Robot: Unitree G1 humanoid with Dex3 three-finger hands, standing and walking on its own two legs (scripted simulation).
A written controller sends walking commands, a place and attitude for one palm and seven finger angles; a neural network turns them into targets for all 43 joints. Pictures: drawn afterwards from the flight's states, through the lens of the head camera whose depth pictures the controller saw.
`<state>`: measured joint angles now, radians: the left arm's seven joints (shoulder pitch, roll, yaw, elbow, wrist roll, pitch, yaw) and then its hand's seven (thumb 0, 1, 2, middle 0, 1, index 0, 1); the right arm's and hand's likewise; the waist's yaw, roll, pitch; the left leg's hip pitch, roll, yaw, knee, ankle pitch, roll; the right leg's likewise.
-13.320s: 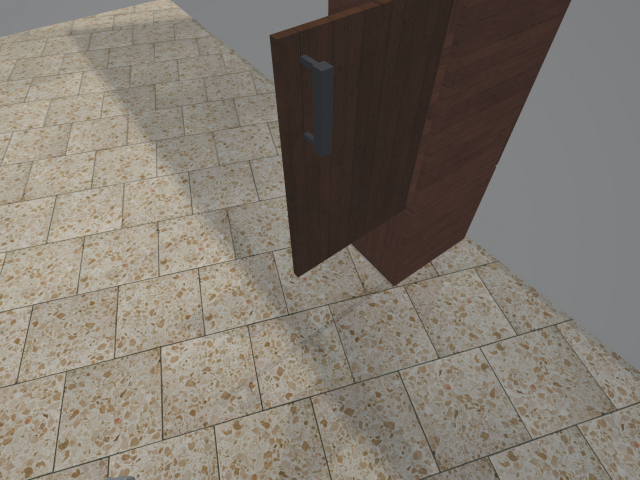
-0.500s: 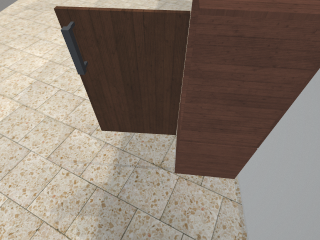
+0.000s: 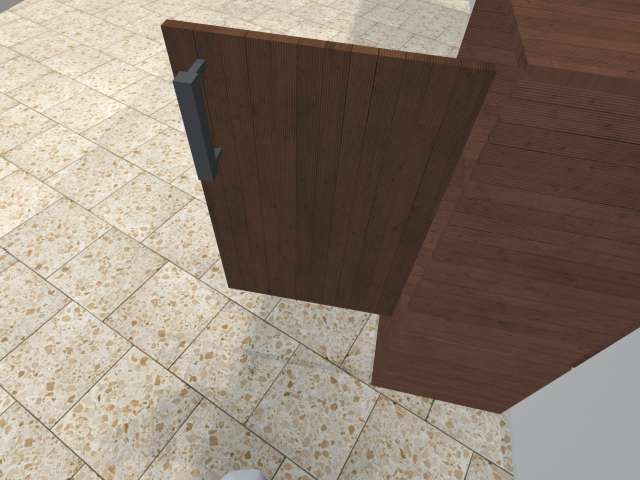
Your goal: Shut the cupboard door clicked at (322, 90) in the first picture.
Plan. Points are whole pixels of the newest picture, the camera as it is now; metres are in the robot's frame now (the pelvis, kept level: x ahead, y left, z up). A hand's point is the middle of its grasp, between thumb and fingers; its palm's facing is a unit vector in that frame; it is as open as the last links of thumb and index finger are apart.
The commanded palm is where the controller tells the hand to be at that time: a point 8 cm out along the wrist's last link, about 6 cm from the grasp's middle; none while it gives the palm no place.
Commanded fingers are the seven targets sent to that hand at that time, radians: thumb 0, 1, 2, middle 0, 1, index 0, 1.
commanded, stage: come to a stop and stand still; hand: left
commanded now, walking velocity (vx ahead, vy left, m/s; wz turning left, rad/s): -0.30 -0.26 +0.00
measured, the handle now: (203, 123) +0.51 +0.22 +0.15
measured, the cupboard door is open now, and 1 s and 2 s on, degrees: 92 92 92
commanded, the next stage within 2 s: look again from close up in 0.78 s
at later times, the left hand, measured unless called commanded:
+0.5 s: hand out of the picture +0.09 +0.15 -0.16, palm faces -0.01 -0.98 -0.21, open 7.4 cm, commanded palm none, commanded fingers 0.00 0.90 0.90 -0.20 -0.30 -0.20 -0.30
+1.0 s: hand out of the picture +0.04 +0.17 -0.16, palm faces -0.03 -0.98 -0.22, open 7.4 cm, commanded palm none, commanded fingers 0.00 0.90 0.90 -0.20 -0.30 -0.20 -0.30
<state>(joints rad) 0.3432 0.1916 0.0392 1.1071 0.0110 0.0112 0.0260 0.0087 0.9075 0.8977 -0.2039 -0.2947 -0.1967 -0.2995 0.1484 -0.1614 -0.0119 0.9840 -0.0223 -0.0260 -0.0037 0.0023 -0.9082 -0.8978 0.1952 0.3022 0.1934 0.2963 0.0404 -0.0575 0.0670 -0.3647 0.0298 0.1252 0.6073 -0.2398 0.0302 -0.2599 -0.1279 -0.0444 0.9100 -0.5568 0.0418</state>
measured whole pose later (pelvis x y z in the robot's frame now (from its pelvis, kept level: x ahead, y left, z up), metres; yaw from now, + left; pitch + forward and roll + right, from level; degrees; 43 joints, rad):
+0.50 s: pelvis +0.02 -0.03 +0.01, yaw -1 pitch +1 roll +0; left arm 0.20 0.17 0.03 0.99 0.02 0.01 0.02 0.01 0.91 0.90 -0.20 -0.29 -0.20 -0.30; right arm 0.22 -0.20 -0.05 1.06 -0.01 0.06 -0.02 0.00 -0.91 -0.90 0.19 0.30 0.19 0.30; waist -0.01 0.00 0.04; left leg -0.28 0.01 0.06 0.68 -0.43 -0.04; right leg -0.24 0.00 -0.08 0.50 -0.28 -0.04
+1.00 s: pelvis +0.03 +0.00 +0.01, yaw -2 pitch +0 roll +0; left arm 0.28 0.15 -0.02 1.11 0.01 -0.02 0.04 0.01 0.91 0.90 -0.20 -0.29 -0.20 -0.30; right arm 0.29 -0.18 0.01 1.06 -0.01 -0.03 -0.03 0.01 -0.93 -0.90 0.20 0.30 0.19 0.30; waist 0.00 0.04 0.03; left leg -0.15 -0.02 0.08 0.48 -0.34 0.05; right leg -0.20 -0.01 -0.06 0.49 -0.30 -0.01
